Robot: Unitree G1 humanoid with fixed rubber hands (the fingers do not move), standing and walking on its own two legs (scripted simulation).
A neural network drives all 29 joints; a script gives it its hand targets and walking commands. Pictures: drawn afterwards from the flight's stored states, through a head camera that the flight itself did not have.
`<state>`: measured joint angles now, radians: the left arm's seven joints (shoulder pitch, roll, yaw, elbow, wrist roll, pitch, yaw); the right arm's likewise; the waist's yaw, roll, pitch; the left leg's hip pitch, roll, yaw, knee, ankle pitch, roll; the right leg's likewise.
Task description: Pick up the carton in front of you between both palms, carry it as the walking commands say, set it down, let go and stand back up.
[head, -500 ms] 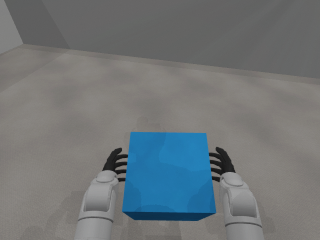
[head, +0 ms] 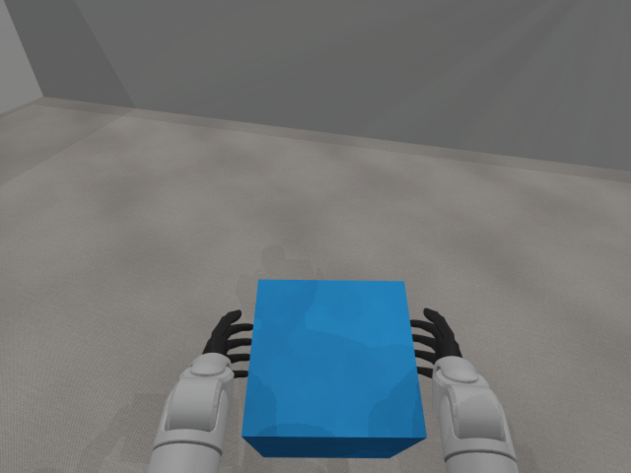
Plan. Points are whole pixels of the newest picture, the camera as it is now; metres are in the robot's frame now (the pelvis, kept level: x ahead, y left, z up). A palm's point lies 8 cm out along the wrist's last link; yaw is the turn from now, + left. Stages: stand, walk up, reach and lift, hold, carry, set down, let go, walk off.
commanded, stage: carry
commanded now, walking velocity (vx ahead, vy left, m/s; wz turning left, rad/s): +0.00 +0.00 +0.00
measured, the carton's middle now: (328, 375) +0.32 +0.00 -0.06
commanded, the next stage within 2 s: hold in 1.30 s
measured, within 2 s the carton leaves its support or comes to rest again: neither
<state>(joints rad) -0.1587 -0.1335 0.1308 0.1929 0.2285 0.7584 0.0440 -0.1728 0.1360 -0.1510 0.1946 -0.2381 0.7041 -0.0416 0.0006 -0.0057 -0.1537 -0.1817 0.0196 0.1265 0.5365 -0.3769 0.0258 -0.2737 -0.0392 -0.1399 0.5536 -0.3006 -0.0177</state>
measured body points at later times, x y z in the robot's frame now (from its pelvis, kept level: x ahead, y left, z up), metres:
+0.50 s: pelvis -0.07 -0.01 +0.00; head -0.11 -0.01 +0.45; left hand +0.22 +0.14 +0.03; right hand +0.23 -0.16 +0.04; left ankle -0.06 +0.09 -0.73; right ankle +0.00 -0.10 -0.73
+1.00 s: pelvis -0.08 -0.02 +0.00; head -0.11 -0.02 +0.45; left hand +0.21 +0.13 +0.03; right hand +0.22 -0.17 +0.04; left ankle -0.06 +0.09 -0.73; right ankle +0.00 -0.11 -0.73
